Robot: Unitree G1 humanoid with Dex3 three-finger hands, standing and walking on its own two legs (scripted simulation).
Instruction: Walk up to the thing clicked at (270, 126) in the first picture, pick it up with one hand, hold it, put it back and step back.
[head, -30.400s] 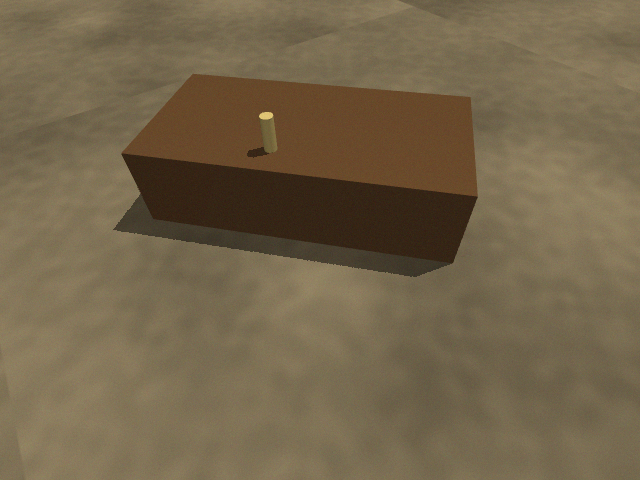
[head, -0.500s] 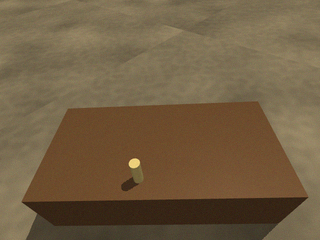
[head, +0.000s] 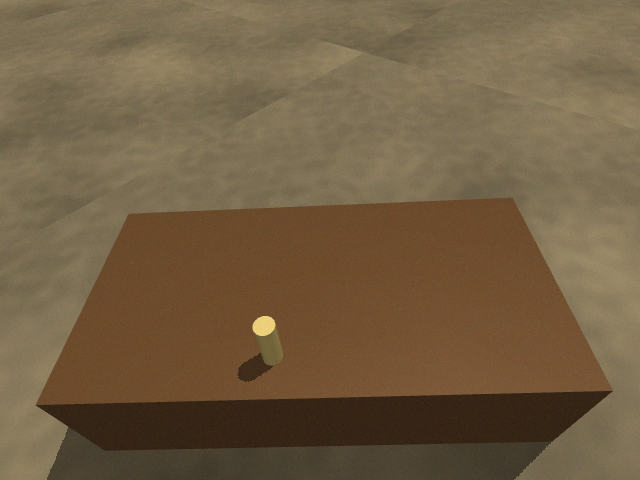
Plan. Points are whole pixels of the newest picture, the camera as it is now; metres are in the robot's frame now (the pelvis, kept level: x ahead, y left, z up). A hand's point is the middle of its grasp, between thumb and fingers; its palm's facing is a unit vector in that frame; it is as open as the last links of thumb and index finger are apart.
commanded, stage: stand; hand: left
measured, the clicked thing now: (268, 341) +0.51 +0.17 -0.35
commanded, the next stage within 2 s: none
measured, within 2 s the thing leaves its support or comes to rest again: neither
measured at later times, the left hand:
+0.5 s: hand out of the picture +0.08 +0.25 -0.15, palm faces +0.00 -0.94 -0.35, open 9.0 cm
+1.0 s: hand out of the picture +0.09 +0.25 -0.15, palm faces -0.01 -0.94 -0.35, open 7.4 cm
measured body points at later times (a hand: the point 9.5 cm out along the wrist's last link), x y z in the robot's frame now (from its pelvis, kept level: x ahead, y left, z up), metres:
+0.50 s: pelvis +0.01 +0.00 +0.00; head +0.02 -0.01 +0.45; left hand +0.08 +0.30 -0.13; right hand +0.08 -0.30 -0.14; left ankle +0.00 +0.14 -0.75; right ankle +0.01 -0.12 -0.75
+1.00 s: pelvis +0.01 +0.00 +0.00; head +0.02 -0.01 +0.45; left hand +0.09 +0.30 -0.13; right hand +0.08 -0.30 -0.14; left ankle +0.00 +0.14 -0.75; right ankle +0.01 -0.12 -0.75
